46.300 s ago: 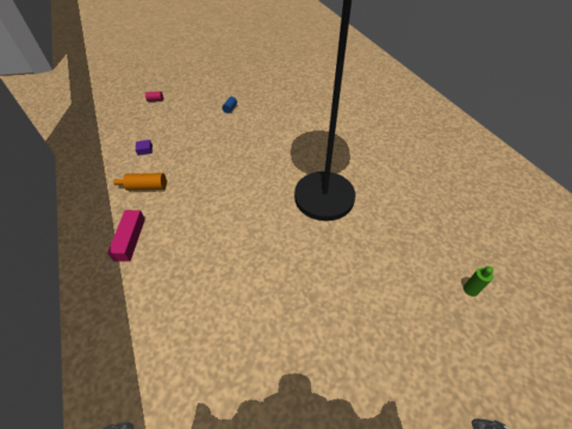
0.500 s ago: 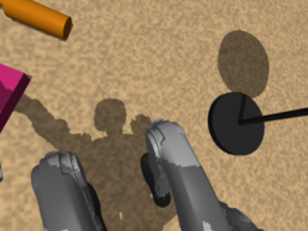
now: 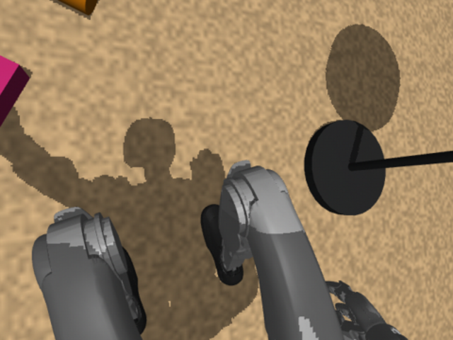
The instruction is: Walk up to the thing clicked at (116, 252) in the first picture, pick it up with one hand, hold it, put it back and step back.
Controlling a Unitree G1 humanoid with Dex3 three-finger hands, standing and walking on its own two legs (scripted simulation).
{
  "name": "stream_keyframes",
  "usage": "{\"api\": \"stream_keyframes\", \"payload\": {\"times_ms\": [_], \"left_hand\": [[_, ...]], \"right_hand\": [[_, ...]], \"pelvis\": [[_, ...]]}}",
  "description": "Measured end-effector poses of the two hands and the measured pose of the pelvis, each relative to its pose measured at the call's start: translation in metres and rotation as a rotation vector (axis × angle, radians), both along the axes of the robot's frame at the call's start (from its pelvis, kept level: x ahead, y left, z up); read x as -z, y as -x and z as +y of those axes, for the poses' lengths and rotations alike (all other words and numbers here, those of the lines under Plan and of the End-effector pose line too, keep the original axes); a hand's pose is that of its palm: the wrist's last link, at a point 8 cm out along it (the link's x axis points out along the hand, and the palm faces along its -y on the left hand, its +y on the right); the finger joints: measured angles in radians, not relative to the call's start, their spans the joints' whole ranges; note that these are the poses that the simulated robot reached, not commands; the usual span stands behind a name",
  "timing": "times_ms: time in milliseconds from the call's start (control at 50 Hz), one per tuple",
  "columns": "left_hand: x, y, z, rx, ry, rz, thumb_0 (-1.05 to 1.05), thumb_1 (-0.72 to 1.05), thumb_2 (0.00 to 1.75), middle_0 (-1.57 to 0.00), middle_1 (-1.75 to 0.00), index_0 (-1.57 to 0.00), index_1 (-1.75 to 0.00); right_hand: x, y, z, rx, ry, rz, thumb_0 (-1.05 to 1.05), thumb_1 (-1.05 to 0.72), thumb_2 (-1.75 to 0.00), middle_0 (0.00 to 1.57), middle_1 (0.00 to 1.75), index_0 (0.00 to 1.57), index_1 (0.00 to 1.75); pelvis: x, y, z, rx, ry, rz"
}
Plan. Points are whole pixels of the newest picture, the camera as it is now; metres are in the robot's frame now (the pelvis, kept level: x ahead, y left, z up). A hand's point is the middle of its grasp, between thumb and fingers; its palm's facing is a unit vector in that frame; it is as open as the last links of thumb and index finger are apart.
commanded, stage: home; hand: left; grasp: from above
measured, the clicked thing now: out of the picture +0.51 +0.34 -0.31
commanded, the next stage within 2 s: none
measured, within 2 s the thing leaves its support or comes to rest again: neither
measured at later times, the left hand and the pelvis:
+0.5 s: hand out of the picture +0.38 +0.31 -0.03, palm faces -0.37 -0.45 -0.81, open 11.0 cm; pelvis +0.01 +0.00 +0.09, yaw +5 degrees
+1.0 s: hand out of the picture +0.26 +0.23 +0.18, palm faces +0.08 -0.92 -0.38, open 7.4 cm; pelvis +0.04 -0.01 +0.27, yaw +10 degrees
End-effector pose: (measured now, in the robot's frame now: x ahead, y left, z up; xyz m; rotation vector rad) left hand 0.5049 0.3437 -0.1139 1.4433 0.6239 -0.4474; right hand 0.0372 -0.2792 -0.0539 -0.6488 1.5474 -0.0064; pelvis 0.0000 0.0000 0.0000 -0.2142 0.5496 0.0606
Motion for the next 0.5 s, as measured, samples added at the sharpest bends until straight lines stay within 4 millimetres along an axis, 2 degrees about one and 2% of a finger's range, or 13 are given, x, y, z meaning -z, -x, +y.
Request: {"api": "stream_keyframes", "payload": {"times_ms": [60,120,160,220,300,400,500], "left_hand": [[0.020,0.011,-0.015,0.094,0.086,-0.023,0.00,-0.44,1.01,-0.12,-0.98,-0.13,-0.98],[0.017,0.021,-0.022,0.164,0.131,-0.153,0.00,-0.39,1.00,-0.16,-0.93,-0.17,-0.93],[0.003,0.026,-0.020,0.163,0.134,-0.273,0.00,-0.35,0.99,-0.18,-0.90,-0.19,-0.90],[-0.018,0.031,-0.003,0.047,0.121,-0.407,0.00,-0.27,0.97,-0.21,-0.83,-0.21,-0.82],[-0.044,0.044,0.015,-0.085,0.020,-0.404,0.00,-0.15,0.94,-0.22,-0.73,-0.21,-0.73],[-0.098,0.082,0.005,-0.212,0.060,-0.327,0.00,-0.02,0.92,-0.23,-0.66,-0.22,-0.68],[-0.142,0.120,-0.014,-0.358,0.215,-0.201,0.00,0.10,0.93,-0.23,-0.63,-0.23,-0.65]], "right_hand": [[-0.007,0.004,0.002,-0.013,0.023,0.045,0.00,-0.90,-0.90,0.21,0.30,0.20,0.30],[-0.010,-0.001,0.002,-0.022,0.040,0.056,0.00,-0.90,-0.89,0.21,0.30,0.21,0.30],[-0.010,-0.011,0.001,-0.018,0.044,0.035,0.00,-0.89,-0.89,0.21,0.30,0.21,0.30],[-0.004,-0.033,0.000,-0.015,0.032,-0.036,0.01,-0.89,-0.89,0.21,0.30,0.21,0.30],[0.003,-0.066,0.008,-0.007,-0.038,-0.172,0.01,-0.89,-0.89,0.21,0.30,0.21,0.30],[-0.004,-0.096,0.029,0.045,-0.172,-0.272,0.00,-0.90,-0.89,0.21,0.30,0.21,0.30],[-0.034,-0.119,0.047,0.059,-0.262,-0.352,0.01,-0.90,-0.89,0.21,0.30,0.21,0.30]], "pelvis": [[0.000,-0.001,0.002,-0.001,0.016,-0.006],[0.000,-0.002,0.003,-0.003,0.027,-0.012],[0.000,-0.003,0.002,-0.007,0.022,-0.007],[-0.001,-0.004,0.001,-0.014,0.009,0.006],[-0.010,-0.002,0.002,-0.017,-0.001,0.032],[-0.050,-0.003,0.006,-0.031,-0.031,0.070],[-0.095,-0.007,0.003,-0.039,-0.073,0.067]]}}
